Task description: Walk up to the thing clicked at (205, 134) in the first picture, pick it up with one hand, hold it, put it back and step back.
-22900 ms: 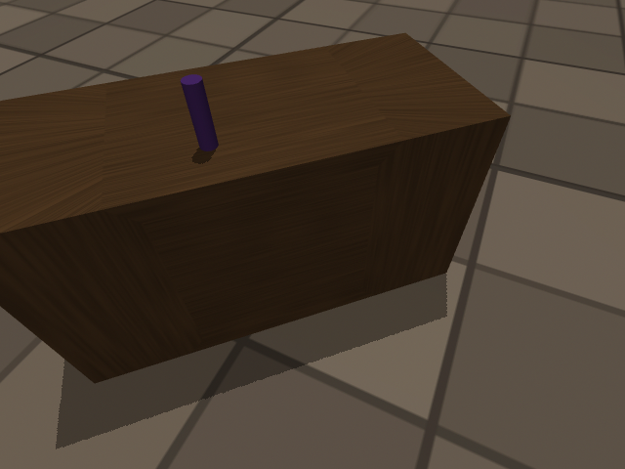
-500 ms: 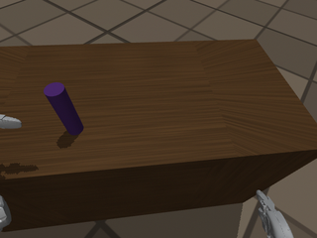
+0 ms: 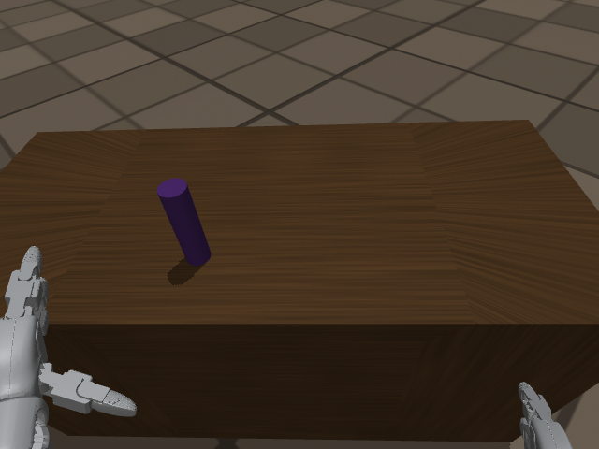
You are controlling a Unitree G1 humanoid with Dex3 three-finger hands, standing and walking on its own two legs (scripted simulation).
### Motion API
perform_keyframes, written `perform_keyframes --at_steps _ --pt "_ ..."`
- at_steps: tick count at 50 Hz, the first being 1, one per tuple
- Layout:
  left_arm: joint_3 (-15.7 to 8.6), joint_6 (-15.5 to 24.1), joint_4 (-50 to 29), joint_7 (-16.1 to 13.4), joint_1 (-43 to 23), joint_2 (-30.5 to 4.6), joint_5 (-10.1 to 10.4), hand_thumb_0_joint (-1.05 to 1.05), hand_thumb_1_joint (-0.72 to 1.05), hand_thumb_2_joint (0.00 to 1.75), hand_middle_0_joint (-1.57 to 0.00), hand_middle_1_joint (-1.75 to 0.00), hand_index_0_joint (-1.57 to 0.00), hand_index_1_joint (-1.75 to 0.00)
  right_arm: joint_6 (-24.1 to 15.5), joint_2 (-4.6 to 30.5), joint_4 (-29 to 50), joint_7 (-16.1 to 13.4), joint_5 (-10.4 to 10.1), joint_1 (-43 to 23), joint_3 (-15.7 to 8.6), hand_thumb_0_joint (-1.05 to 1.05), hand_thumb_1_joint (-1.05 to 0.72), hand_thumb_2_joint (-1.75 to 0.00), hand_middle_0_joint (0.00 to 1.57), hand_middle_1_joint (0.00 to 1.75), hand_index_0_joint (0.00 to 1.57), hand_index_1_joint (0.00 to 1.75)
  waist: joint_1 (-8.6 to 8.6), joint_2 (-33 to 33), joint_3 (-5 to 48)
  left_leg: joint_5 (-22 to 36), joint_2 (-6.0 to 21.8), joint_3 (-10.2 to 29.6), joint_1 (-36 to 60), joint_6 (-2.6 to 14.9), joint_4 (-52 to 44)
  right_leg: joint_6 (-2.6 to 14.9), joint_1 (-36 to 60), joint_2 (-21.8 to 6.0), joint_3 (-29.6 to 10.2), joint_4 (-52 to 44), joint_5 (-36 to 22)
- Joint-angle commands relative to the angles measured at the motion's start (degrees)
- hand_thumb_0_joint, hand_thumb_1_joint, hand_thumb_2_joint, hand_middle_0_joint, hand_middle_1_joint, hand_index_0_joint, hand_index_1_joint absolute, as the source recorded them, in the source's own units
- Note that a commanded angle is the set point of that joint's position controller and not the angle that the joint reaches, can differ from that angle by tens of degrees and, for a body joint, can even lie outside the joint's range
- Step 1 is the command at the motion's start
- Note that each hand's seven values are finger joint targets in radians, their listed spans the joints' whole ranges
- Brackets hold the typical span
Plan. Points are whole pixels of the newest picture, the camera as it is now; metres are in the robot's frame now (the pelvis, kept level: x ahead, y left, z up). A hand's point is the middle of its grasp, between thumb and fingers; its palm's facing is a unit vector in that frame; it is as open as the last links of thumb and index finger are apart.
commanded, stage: sink last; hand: left
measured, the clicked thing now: (186, 225) +0.47 +0.23 +0.03
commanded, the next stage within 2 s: home in 0.40 s
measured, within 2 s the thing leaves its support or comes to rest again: neither
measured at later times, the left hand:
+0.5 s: hand (40, 408) +0.15 +0.27 +0.12, palm faces +0.42 -0.80 -0.42, open 17.5 cm
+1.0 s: hand out of the picture +0.15 +0.20 -0.05, palm faces +0.15 -0.96 -0.22, open 17.7 cm
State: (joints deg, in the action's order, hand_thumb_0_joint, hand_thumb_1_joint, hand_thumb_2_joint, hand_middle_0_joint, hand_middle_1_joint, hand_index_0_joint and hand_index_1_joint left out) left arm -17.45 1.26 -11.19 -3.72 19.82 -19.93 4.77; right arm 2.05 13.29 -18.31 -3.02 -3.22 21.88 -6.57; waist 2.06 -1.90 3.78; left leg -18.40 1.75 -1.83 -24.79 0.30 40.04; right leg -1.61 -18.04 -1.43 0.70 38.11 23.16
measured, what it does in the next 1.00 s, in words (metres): stands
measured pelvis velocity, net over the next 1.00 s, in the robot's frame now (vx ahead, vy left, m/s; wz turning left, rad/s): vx -0.01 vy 0.00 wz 0.01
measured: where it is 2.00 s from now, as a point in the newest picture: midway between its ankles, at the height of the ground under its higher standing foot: outside the picture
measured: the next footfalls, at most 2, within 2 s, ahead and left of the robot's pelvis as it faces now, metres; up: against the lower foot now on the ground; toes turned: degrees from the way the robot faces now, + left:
none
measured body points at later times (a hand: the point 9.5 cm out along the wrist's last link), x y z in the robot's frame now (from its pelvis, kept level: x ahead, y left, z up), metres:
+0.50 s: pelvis -0.03 -0.02 +0.01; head -0.04 -0.03 +0.46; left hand +0.12 +0.31 +0.14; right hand +0.12 -0.28 -0.05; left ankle +0.02 +0.11 -0.72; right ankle -0.04 -0.14 -0.72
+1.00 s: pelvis -0.01 +0.00 +0.02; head +0.00 +0.01 +0.47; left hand +0.14 +0.25 -0.03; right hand +0.16 -0.23 -0.06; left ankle +0.02 +0.11 -0.72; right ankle -0.04 -0.14 -0.72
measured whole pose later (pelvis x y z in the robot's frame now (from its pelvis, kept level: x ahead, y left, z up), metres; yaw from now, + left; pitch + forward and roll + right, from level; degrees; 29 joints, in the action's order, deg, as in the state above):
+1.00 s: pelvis -0.01 +0.00 +0.02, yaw +0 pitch -1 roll +0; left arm -3.7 10.3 20.8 -2.4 20.7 -10.9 0.6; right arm -7.6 10.3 -34.7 -3.6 -0.2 12.3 -1.1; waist 1.0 0.5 -2.4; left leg -12.1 0.7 -2.0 -16.1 0.5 29.0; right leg -1.6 -10.2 -2.2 0.8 28.7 17.7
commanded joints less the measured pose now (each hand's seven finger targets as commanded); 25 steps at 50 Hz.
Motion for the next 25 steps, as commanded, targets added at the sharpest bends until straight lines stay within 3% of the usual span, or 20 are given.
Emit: perform_keyframes --at_steps 1,2,3,4,6,7,8,10,12,14,16,18,20,22,24,25 --pt "-5.7 5.3 -17.8 -0.6 1.2 -10.6 0.1 0.00 -0.51 0.00 -0.05 -0.05 -0.06 -0.03 -3.8 8.4 9.9 -1.1 0.2 -2.7 -4.9 0.00 0.55 -0.04 0.06 0.05 0.05 0.05 -0.57 -0.2 3.2 11.3 -0.9 -1.4 8.9 0.18 -6.5 1.34 -3.7 1.4 2.1 -6.5 -13.5" --pt "-6.5 6.0 -19.5 -0.5 2.4 -10.9 0.1 0.00 -0.51 0.00 -0.05 -0.05 -0.06 -0.03 -4.1 8.1 9.2 -1.0 0.2 -2.7 -4.9 0.00 0.55 -0.04 0.06 0.05 0.05 0.05 0.08 0.1 3.3 10.4 -1.0 -1.4 9.1 0.28 -6.6 1.29 -3.5 1.2 2.0 -6.7 -12.7" --pt "-6.1 6.3 -18.3 -0.2 5.0 -10.1 0.1 0.00 -0.50 0.00 -0.05 -0.05 -0.06 -0.03 -4.3 8.5 8.2 -1.2 0.1 -2.4 -5.7 0.00 0.56 -0.04 0.06 0.05 0.05 0.05 -0.30 0.6 1.5 8.9 -1.2 -1.7 8.8 0.39 -6.8 1.10 -4.4 1.0 1.7 -7.5 -11.6" --pt "-7.5 6.9 -20.2 0.0 4.4 -11.0 0.2 0.00 -0.50 0.00 -0.05 -0.05 -0.06 -0.03 -4.7 7.1 8.8 -1.0 0.2 -1.9 -4.4 0.00 0.56 -0.04 0.06 0.05 0.05 0.05 -0.16 1.6 1.9 9.0 -1.2 -1.6 9.2 0.58 -6.9 0.92 -3.9 1.0 1.8 -7.8 -11.6" --pt "-8.0 8.0 -19.9 0.1 7.4 -10.7 0.3 0.00 -0.50 0.00 -0.05 -0.05 -0.06 -0.03 -5.4 6.8 8.9 -0.8 0.1 -2.7 -4.4 0.00 0.56 -0.04 0.06 0.05 0.05 0.05 0.48 1.7 -1.3 5.3 -1.3 -1.5 7.4 0.56 -7.9 1.19 -4.7 1.1 2.0 -8.6 -6.9" --pt "-8.3 8.4 -18.7 0.0 5.4 -10.8 0.1 0.00 -0.51 0.00 -0.05 -0.05 -0.06 -0.04 -5.6 7.8 8.5 -1.0 0.3 -3.5 -5.3 0.00 0.55 -0.04 0.06 0.05 0.05 0.05 -0.23 2.1 -2.2 3.3 -1.3 -1.5 7.4 0.65 -8.6 1.21 -5.8 1.0 1.6 -9.2 -4.8" --pt "-7.8 9.0 -17.8 0.1 3.7 -10.3 0.1 0.00 -0.51 0.00 -0.05 -0.05 -0.06 -0.04 -6.0 7.1 8.5 -1.1 0.3 -4.1 -4.6 0.00 0.56 -0.04 0.05 0.05 0.05 0.05 -0.29 2.6 -4.6 -0.1 -1.4 -1.5 6.6 0.61 -9.3 1.26 -7.0 0.9 1.0 -10.1 -0.9" --pt "-8.9 10.4 -16.3 0.1 1.5 -11.1 0.0 0.00 -0.52 0.01 -0.05 -0.05 -0.06 -0.04 -6.9 7.5 8.6 -1.4 0.5 -3.9 -5.2 0.00 0.55 -0.05 0.05 0.05 0.05 0.05 -0.81 3.3 -4.4 -2.0 -1.6 -1.3 7.2 0.69 -9.6 1.08 -6.9 0.4 0.0 -11.4 2.0" --pt "-9.3 11.6 -14.5 0.2 1.9 -11.2 -0.2 0.00 -0.52 0.01 -0.05 -0.05 -0.06 -0.04 -7.9 6.6 8.2 -1.4 0.7 -3.8 -4.0 0.00 0.55 -0.04 0.05 0.05 0.05 0.05 0.20 3.9 -5.0 -2.4 -1.7 -1.2 7.0 0.67 -9.9 1.12 -6.6 0.2 -0.3 -12.0 3.4" --pt "-9.5 12.9 -13.8 0.3 1.5 -11.2 -0.4 0.00 -0.52 0.01 -0.05 -0.05 -0.06 -0.04 -9.1 7.8 8.3 -1.6 1.0 -3.9 -5.0 0.00 0.55 -0.04 0.05 0.05 0.05 0.05 0.03 2.9 -3.8 -2.2 -1.8 -1.2 8.5 0.62 -10.3 1.17 -6.1 0.1 -0.5 -12.3 3.2" --pt "-9.7 14.0 -12.8 0.3 1.8 -11.4 -0.7 0.00 -0.53 0.02 -0.05 -0.05 -0.06 -0.05 -10.1 6.4 6.5 -1.2 1.1 -3.3 -3.4 0.00 0.54 -0.05 0.05 0.05 0.05 0.05 0.86 0.8 -4.6 -2.4 -1.9 -1.3 8.3 0.42 -11.2 1.46 -5.1 0.1 -0.1 -12.1 3.1" --pt "-10.9 14.9 -12.1 0.1 1.1 -12.3 -0.8 0.00 -0.54 0.02 -0.05 -0.06 -0.06 -0.05 -11.0 8.6 7.2 -1.5 1.3 -3.9 -5.5 0.00 0.53 -0.05 0.05 0.05 0.05 0.05 0.47 1.0 -2.6 -0.3 -2.0 -1.1 10.0 0.52 -11.4 1.30 -3.9 0.1 0.0 -12.3 0.4" --pt "-11.3 15.6 -9.0 0.0 2.5 -12.3 -0.8 0.00 -0.55 0.03 -0.05 -0.05 -0.06 -0.05 -11.5 6.8 5.9 -1.1 1.3 -4.2 -3.4 0.00 0.53 -0.05 0.05 0.05 0.05 0.05 1.40 0.3 -4.5 0.7 -2.0 -1.2 9.4 0.44 -12.0 1.45 -2.9 0.1 0.1 -12.7 -0.4" --pt "-11.8 16.4 -8.1 -0.1 2.1 -12.9 -0.8 0.00 -0.57 0.03 -0.06 -0.06 -0.06 -0.06 -12.0 8.1 4.6 -1.1 1.5 -4.9 -5.2 0.00 0.51 -0.06 0.06 0.05 0.05 0.05 1.33 0.1 -3.4 1.6 -2.0 -1.1 10.3 0.49 -12.6 1.47 -1.6 0.3 0.8 -12.7 -1.9" --pt "-11.6 16.9 -5.6 0.0 0.9 -12.6 -0.9 0.00 -0.58 0.04 -0.06 -0.05 -0.06 -0.06 -12.3 7.0 4.6 -0.9 1.6 -5.4 -3.5 0.00 0.51 -0.06 0.06 0.05 0.05 0.05 1.25 0.7 -4.6 1.6 -2.0 -1.2 10.3 0.51 -13.0 1.28 -1.5 0.1 0.1 -14.0 -1.6" --pt "-11.5 17.4 -5.8 -0.1 0.2 -12.7 -1.0 0.00 -0.59 0.04 -0.07 -0.06 -0.06 -0.06 -12.8 7.8 5.7 -1.1 1.6 -7.5 -4.3 0.00 0.50 -0.06 0.06 0.05 0.05 0.05 1.30 0.5 -3.8 1.8 -2.0 -1.2 10.8 0.47 -13.3 1.25 -1.1 0.0 -0.1 -14.2 -1.8"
